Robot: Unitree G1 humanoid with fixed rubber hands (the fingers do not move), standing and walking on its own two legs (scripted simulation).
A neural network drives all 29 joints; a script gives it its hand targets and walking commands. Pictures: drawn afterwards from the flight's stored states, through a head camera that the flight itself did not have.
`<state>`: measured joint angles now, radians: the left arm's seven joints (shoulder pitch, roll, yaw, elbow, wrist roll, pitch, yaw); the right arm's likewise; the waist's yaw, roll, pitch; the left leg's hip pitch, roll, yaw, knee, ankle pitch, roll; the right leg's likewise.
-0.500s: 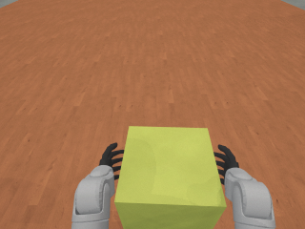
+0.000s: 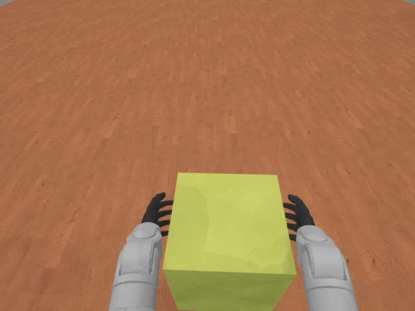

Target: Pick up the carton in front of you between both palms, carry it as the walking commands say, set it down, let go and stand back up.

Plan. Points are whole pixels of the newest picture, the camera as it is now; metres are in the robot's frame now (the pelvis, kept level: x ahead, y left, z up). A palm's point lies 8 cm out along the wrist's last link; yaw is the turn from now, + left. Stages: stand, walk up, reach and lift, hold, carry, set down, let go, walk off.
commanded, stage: carry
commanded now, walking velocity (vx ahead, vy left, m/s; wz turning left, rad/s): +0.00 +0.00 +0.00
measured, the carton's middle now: (225, 245) +0.29 +0.00 -0.05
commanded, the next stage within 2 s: hold in 0.26 s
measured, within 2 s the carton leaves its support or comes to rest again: neither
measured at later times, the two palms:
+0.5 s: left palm (127, 251) +0.24 +0.18 +0.04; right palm (285, 231) +0.28 -0.11 +0.03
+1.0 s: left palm (154, 249) +0.23 +0.13 +0.05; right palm (313, 228) +0.29 -0.16 +0.04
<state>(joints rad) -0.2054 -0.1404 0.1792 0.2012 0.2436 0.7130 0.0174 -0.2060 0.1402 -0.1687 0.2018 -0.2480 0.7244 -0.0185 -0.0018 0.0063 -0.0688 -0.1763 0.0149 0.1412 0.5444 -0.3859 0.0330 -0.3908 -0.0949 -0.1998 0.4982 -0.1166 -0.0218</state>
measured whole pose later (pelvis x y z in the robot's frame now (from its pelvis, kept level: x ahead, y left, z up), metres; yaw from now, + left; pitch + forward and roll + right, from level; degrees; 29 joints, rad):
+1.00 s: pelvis -0.02 -0.07 +0.01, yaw +11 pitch -7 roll +0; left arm -0.24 -0.15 0.22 0.29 0.24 0.63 -0.01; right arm -0.22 0.14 -0.17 0.18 -0.26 0.73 -0.04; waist -0.01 0.07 0.07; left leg -0.04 0.03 -0.07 0.43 -0.28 0.00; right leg -0.17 0.01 -0.09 0.38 -0.09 -0.05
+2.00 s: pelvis -0.06 -0.02 -0.14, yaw +12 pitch +37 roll +2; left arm -0.77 -0.15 0.38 0.64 0.18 0.18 0.14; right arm -0.75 0.00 -0.48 0.59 -0.23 0.23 0.06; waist -0.11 0.10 -0.11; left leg -1.43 -0.11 -0.02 1.32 -0.54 0.02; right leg -1.57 -0.03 0.07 1.22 -0.30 0.04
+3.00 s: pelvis -0.10 -0.04 -0.35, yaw +15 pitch +44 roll +1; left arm -1.54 0.21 0.10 1.00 0.02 0.26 0.18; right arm -1.33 -0.19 -0.52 0.74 -0.10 0.31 -0.04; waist -0.21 0.08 0.27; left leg -2.17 -0.16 0.00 2.08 -0.68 -0.01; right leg -2.32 -0.03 0.07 1.92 -0.38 0.05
